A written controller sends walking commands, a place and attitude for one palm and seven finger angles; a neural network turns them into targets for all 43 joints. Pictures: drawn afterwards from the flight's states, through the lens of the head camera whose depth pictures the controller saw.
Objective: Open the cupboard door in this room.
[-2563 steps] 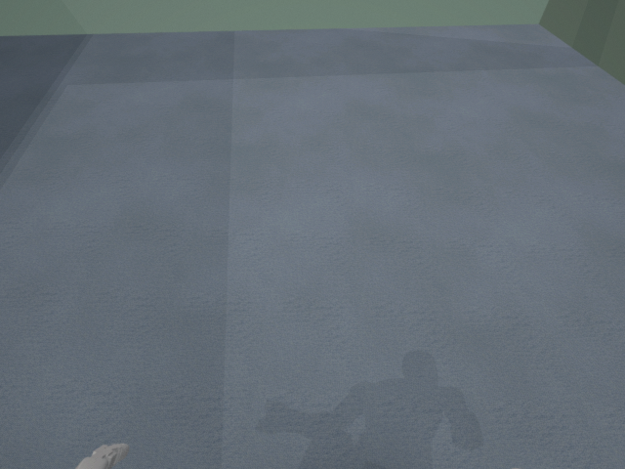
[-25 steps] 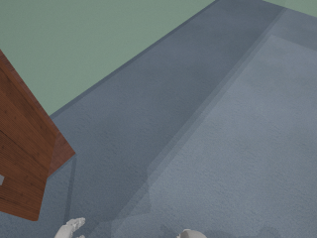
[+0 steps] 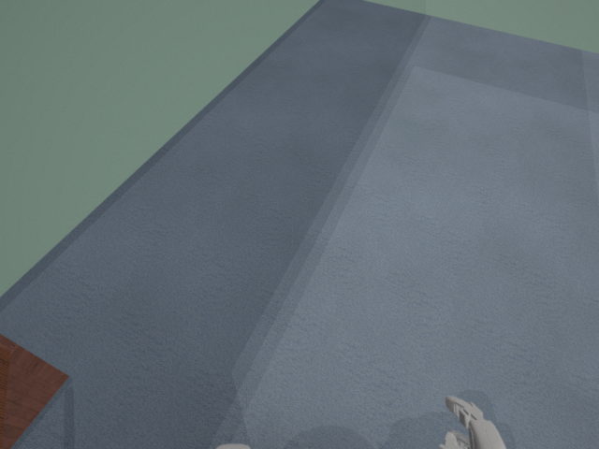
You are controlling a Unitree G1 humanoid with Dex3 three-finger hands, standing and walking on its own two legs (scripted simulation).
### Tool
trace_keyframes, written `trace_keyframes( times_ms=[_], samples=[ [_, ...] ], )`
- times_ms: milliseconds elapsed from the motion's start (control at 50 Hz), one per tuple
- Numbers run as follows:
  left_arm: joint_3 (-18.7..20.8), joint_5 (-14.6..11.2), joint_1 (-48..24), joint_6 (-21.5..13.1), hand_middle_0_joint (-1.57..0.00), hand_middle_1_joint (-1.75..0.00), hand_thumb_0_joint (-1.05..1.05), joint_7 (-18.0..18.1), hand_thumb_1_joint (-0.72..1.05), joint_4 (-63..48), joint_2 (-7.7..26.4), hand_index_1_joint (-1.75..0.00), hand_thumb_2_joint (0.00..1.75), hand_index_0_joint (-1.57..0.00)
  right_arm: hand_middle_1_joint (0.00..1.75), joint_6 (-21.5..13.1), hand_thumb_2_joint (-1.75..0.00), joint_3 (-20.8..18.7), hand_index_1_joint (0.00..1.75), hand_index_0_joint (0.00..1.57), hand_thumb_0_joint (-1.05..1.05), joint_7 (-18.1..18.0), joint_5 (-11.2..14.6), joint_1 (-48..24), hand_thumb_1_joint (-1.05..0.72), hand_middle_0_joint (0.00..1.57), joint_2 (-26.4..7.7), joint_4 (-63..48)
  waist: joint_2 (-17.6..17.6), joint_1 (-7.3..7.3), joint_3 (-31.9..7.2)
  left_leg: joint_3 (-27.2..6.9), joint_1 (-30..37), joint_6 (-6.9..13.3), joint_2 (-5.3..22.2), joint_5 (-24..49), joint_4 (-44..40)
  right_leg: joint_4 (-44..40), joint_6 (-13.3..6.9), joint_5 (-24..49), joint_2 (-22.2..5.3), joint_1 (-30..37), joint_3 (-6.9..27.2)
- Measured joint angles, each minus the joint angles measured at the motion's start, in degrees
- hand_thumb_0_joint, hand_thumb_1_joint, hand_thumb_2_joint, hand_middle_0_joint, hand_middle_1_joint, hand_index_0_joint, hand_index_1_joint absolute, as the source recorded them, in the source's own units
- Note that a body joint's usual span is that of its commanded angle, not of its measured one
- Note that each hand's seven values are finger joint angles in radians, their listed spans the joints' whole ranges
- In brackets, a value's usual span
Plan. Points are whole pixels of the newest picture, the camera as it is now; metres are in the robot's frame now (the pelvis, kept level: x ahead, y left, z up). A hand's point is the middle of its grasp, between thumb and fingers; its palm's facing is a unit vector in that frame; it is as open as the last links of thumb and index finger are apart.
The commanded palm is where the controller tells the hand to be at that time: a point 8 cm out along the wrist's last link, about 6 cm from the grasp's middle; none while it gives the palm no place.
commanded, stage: walk to a spot facing it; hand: left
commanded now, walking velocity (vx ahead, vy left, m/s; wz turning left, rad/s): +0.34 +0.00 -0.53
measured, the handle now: out of the picture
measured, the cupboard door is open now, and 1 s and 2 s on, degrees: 45 45 45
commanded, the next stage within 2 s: turn to face it in 1.08 s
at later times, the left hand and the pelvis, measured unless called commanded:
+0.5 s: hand (284, 298) +0.38 +0.07 -0.14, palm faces -0.30 -0.93 -0.23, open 7.3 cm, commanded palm none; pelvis +0.20 -0.08 +0.01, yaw -14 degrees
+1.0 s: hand (314, 231) +0.55 +0.03 -0.15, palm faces -0.31 -0.94 -0.17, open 7.3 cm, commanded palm none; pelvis +0.43 -0.13 +0.02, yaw -20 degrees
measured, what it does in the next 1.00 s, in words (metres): walks ahead, turning right: right foot, then left foot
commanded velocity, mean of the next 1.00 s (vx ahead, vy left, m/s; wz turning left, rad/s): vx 0.36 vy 0.00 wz -0.24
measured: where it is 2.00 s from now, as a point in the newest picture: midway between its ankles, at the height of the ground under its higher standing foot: (391, 321)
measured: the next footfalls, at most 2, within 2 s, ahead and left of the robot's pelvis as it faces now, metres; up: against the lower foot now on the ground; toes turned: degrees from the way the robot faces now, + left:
right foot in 0.34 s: +0.24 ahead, -0.18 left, +0.00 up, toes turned -18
left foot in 0.76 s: +0.50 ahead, -0.02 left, +0.00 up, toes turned -11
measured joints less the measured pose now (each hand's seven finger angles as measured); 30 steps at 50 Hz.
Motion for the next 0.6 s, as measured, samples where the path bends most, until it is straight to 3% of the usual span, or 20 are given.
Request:
trace_keyframes(
  times_ms=[60,120,240,340,360,400,440,500,600],
  samples=[
    [0.6,0.7,-2.4,0.4,-0.20,-0.29,0.01,-0.8,0.91,0.2,1.3,-0.30,0.90,-0.20,0.30,-0.2,-0.90,0.8,0.30,0.20,0.01,-0.2,-0.5,2.6,-0.91,0.20,1.4,0.2,-1.2,-0.63,-0.1,2.3,3.0,0.8,0.8,-3.8,-0.1,17.8,0.5,1.1,-2.7,-8.5,-4.9],
    [1.1,1.0,-6.1,0.4,-0.19,-0.29,0.01,-1.7,0.91,-1.6,2.2,-0.30,0.90,-0.20,0.30,-0.4,-0.90,1.2,0.30,0.20,0.01,-0.5,-0.5,6.3,-0.91,0.20,2.1,2.0,-1.1,-1.04,0.2,3.8,7.1,-0.1,1.9,-3.7,-5.0,21.5,1.7,6.6,-5.8,-15.0,-8.1],
    [0.3,0.8,-13.7,0.3,-0.19,-0.29,0.01,-2.5,0.92,-5.0,2.3,-0.30,0.90,-0.20,0.30,0.2,-0.90,0.8,0.30,0.20,0.01,-0.4,-0.6,13.5,-0.91,0.20,1.1,6.7,1.0,-3.46,1.7,8.0,14.8,-1.6,4.0,-5.5,-10.3,5.0,2.1,12.1,-8.8,-18.7,-11.2],
    [-0.2,0.8,-18.4,-0.4,-0.19,-0.29,0.01,-2.6,0.91,-6.5,2.9,-0.30,0.90,-0.20,0.30,1.4,-0.90,0.2,0.30,0.20,0.01,-0.1,-0.6,19.4,-0.91,0.20,-0.8,9.9,2.2,-6.49,1.9,10.6,18.3,-4.2,6.2,-12.9,-4.6,-8.1,-0.1,13.3,-7.3,-12.5,-13.6],
    [-0.3,0.9,-19.1,-1.4,-0.19,-0.29,0.00,-2.3,0.91,-6.9,3.2,-0.30,0.90,-0.20,0.30,1.9,-0.90,0.2,0.29,0.20,0.01,0.1,-0.3,20.1,-0.91,0.20,-0.9,10.8,1.8,-6.47,2.1,10.6,16.3,-3.6,7.1,-14.8,2.1,-8.1,-1.2,16.3,-7.1,-12.0,-13.5],
    [-0.3,0.2,-19.9,-2.9,-0.19,-0.29,0.00,-1.2,0.91,-7.2,2.6,-0.30,0.90,-0.20,0.30,3.3,-0.90,0.0,0.29,0.20,0.01,0.3,0.5,18.6,-0.91,0.20,-1.4,12.5,2.3,-6.69,3.6,5.3,8.9,-2.2,7.0,-17.7,21.1,-4.3,-2.0,13.4,-6.2,-11.5,-13.4],
    [-0.8,-0.2,-19.1,-3.0,-0.19,-0.29,0.00,-0.3,0.91,-6.9,1.6,-0.30,0.90,-0.20,0.30,3.7,-0.90,-0.3,0.29,0.20,0.01,0.3,0.7,16.4,-0.91,0.20,-1.6,12.9,2.6,-6.94,4.1,2.2,1.8,-1.7,6.2,-15.4,32.2,-6.2,-2.0,11.3,-5.1,-8.6,-13.1],
    [-1.5,0.0,-16.3,-2.7,-0.19,-0.29,0.00,0.5,0.91,-5.2,0.1,-0.30,0.90,-0.20,0.29,3.3,-0.90,-0.6,0.29,0.20,0.02,0.3,0.3,12.9,-0.91,0.20,-0.9,11.5,1.7,-7.02,3.2,1.8,-5.3,-2.1,6.2,-11.2,31.7,-12.7,-1.7,12.4,-4.0,-3.6,-11.8],
    [-0.8,-0.4,-11.6,-3.6,-0.20,-0.30,-0.02,1.1,0.95,-1.9,-1.1,-0.30,0.90,-0.21,0.29,2.1,-0.90,-0.5,0.29,0.20,0.01,1.1,0.1,8.6,-0.91,0.20,1.2,8.7,0.3,-5.60,1.1,2.2,-9.4,-2.6,5.6,-4.3,17.5,-20.7,-1.9,12.6,-2.9,3.7,-9.9]
  ],
)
